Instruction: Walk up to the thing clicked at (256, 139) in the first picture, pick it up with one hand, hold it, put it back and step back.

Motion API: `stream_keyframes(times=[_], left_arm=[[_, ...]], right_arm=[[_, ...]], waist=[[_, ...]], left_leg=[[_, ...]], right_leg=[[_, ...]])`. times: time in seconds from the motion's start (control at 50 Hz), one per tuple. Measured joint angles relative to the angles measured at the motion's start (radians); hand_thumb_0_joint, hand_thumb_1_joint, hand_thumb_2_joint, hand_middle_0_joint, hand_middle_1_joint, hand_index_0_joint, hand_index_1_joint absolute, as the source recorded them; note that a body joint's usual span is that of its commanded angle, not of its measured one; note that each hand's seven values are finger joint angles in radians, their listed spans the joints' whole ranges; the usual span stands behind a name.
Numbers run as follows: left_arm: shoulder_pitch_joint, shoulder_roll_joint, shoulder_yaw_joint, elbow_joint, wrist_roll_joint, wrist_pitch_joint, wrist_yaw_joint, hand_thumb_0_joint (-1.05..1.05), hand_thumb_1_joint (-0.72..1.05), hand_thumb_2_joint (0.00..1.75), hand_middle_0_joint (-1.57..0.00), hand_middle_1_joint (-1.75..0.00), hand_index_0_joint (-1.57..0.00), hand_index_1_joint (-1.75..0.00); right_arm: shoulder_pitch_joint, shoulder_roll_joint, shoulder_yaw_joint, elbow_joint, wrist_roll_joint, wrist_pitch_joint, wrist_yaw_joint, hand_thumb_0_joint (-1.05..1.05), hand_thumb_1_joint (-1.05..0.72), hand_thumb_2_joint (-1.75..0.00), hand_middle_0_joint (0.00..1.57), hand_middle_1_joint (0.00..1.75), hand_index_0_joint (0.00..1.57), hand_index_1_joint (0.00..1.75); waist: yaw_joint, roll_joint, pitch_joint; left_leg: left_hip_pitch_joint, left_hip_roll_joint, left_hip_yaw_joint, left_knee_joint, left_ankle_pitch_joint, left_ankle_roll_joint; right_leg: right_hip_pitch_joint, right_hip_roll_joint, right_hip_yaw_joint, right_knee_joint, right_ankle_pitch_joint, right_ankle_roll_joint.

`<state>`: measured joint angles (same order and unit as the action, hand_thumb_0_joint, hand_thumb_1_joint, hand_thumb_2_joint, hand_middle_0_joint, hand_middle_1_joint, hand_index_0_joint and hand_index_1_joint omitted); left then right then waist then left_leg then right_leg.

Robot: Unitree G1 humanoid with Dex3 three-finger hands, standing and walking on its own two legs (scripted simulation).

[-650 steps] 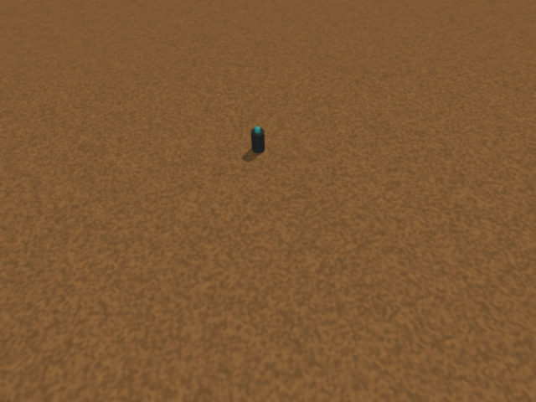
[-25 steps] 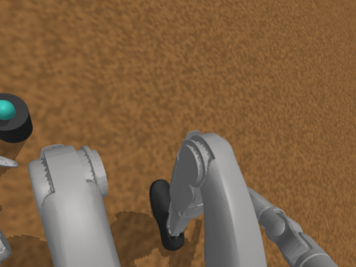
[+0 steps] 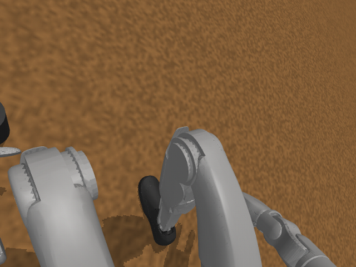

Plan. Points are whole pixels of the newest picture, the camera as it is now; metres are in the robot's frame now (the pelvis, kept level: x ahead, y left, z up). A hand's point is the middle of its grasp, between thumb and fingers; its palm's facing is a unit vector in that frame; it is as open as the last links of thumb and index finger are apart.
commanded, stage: close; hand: left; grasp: from the side
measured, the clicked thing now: out of the picture +0.41 +0.28 -0.20
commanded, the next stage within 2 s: settle in 0.48 s
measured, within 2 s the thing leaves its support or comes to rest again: leaves its support in 0.78 s
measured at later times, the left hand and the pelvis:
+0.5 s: hand out of the picture +0.41 +0.29 -0.18, palm faces +0.35 -0.94 +0.00, open 10.5 cm; pelvis +0.00 +0.00 +0.00, yaw -1 degrees
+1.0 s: hand out of the picture +0.41 +0.30 -0.14, palm faces +0.34 -0.94 -0.02, open 10.4 cm; pelvis +0.00 +0.00 +0.01, yaw +0 degrees
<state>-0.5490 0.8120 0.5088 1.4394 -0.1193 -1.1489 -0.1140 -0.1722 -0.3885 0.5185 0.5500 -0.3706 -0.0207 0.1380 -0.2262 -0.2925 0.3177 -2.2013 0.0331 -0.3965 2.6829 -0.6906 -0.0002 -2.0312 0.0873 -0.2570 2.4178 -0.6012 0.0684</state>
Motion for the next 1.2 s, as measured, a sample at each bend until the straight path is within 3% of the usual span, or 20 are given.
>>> stream_keyframes(times=[0.16, 0.32, 0.5, 0.76, 0.88, 0.94, 1.2], left_arm=[[-0.017, 0.006, -0.03, 0.0, 0.002, -0.014, 0.042, -0.01, -0.1, 0.31, -0.27, -0.26, -0.26, -0.26], [-0.037, 0.021, -0.028, 0.017, 0.032, -0.013, 0.064, -0.01, 0.1, 0.5, -0.45, -0.44, -0.44, -0.45], [-0.044, 0.023, -0.003, 0.02, 0.031, -0.012, 0.089, 0.01, -0.02, 0.63, -0.7, -0.72, -0.54, -0.73], [-0.042, 0.027, -0.004, -0.03, 0.039, 0.022, 0.097, 0.02, -0.26, 0.91, -0.72, -0.96, -0.62, -0.97], [-0.019, -0.008, -0.005, -0.126, 0.032, 0.065, 0.097, 0.03, -0.3, 0.97, -0.72, -1.0, -0.63, -1.0], [-0.008, -0.03, -0.026, -0.186, 0.033, 0.093, 0.09, 0.03, -0.31, 0.99, -0.72, -1.0, -0.64, -1.0], [0.034, -0.141, -0.104, -0.415, 0.005, 0.256, 0.048, 0.03, -0.34, 1.02, -0.74, -1.0, -0.65, -0.99]], right_arm=[[-0.012, 0.004, 0.009, 0.012, -0.007, 0.0, 0.004, 0.0, -0.89, -0.9, 0.21, 0.3, 0.2, 0.3], [-0.03, 0.014, 0.015, -0.005, -0.009, 0.013, 0.001, 0.0, -0.88, -0.89, 0.21, 0.3, 0.2, 0.3], [-0.026, 0.013, 0.024, -0.009, -0.008, 0.022, 0.0, 0.0, -0.88, -0.89, 0.21, 0.3, 0.2, 0.3], [-0.006, 0.014, 0.012, 0.002, -0.006, 0.034, 0.002, 0.0, -0.89, -0.9, 0.21, 0.3, 0.2, 0.3], [0.016, 0.014, -0.017, 0.006, 0.005, 0.037, 0.009, 0.0, -0.9, -0.9, 0.21, 0.3, 0.2, 0.3], [0.029, 0.016, -0.04, 0.01, 0.017, 0.039, 0.011, 0.0, -0.9, -0.9, 0.21, 0.3, 0.2, 0.3], [0.078, 0.036, -0.177, 0.025, 0.107, 0.043, 0.011, 0.0, -0.9, -0.9, 0.21, 0.3, 0.2, 0.3]], waist=[[0.002, -0.005, 0.006], [-0.009, -0.009, 0.01], [-0.014, -0.01, 0.014], [-0.011, -0.009, 0.023], [0.006, 0.004, 0.008], [0.017, 0.018, -0.012], [0.062, 0.114, -0.156]], left_leg=[[0.003, -0.002, -0.006, 0.002, -0.011, -0.003], [0.007, 0.003, -0.016, 0.003, -0.015, -0.006], [0.005, 0.009, -0.014, -0.003, -0.014, -0.002], [0.004, 0.009, -0.016, -0.002, -0.018, -0.004], [0.001, 0.005, -0.007, -0.011, -0.012, -0.007], [-0.002, 0.005, 0.003, -0.02, -0.01, -0.007], [-0.033, 0.007, 0.076, -0.087, -0.002, 0.004]], right_leg=[[0.003, 0.0, -0.002, 0.0, -0.008, 0.013], [0.004, 0.006, -0.01, -0.007, -0.003, 0.01], [0.0, 0.009, -0.009, -0.015, 0.002, 0.011], [-0.001, 0.009, -0.01, -0.013, 0.0, 0.008], [-0.005, 0.001, -0.005, -0.014, -0.002, 0.006], [-0.009, -0.004, 0.0, -0.015, -0.005, 0.001], [-0.044, -0.031, 0.046, -0.036, -0.03, -0.012]])
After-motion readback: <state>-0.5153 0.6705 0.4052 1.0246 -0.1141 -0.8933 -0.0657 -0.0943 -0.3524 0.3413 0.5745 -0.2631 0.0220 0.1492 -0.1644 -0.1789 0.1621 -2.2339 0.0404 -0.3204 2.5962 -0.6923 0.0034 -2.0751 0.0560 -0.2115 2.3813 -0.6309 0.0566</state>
